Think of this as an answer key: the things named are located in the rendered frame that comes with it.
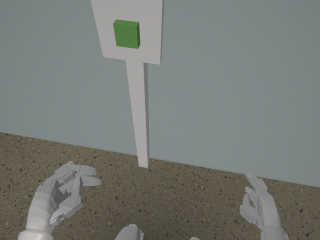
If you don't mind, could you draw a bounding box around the left robot thigh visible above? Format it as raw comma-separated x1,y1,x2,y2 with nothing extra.
115,226,144,240

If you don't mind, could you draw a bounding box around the robot right forearm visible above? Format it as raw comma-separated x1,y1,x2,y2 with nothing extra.
260,225,289,240

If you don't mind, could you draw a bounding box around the panel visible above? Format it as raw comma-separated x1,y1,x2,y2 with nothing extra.
91,0,165,168

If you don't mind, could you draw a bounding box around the robot left forearm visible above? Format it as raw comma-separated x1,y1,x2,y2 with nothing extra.
17,230,54,240

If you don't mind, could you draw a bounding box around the robot left hand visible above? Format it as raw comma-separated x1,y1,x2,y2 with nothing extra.
25,161,102,234

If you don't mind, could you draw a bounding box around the button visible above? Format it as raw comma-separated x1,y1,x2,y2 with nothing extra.
113,19,140,49

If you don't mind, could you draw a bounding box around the robot right hand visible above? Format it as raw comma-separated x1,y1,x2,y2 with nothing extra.
240,171,282,230

